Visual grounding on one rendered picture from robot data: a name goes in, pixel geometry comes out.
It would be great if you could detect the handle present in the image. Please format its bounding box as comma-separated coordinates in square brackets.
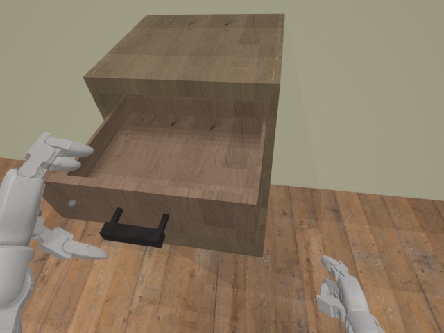
[99, 208, 169, 248]

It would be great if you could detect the cabinet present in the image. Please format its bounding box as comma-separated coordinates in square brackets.
[83, 14, 285, 257]

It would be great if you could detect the robot left hand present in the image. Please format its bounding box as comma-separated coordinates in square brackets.
[0, 132, 108, 261]

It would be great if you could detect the left robot forearm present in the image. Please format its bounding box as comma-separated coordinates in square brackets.
[0, 245, 35, 333]

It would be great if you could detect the drawer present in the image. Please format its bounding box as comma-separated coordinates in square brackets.
[42, 95, 269, 244]

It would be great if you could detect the robot right hand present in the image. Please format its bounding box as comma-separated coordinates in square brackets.
[316, 255, 370, 322]

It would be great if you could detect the right robot forearm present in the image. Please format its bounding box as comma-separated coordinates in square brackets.
[345, 310, 386, 333]

